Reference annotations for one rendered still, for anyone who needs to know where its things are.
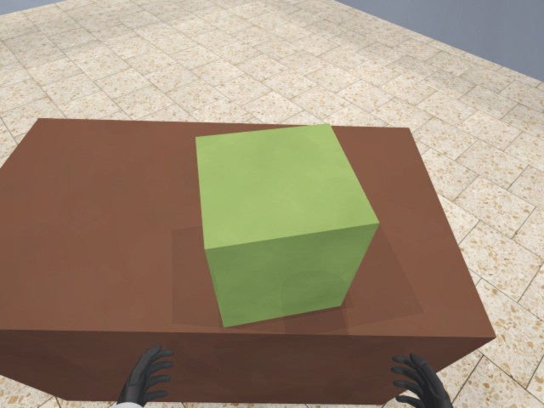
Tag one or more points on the carton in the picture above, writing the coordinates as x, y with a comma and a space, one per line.
285, 221

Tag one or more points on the pedestal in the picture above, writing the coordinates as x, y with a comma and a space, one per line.
102, 257

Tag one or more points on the robot right hand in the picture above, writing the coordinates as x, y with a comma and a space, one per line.
429, 388

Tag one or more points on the robot left hand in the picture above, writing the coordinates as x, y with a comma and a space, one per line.
138, 382

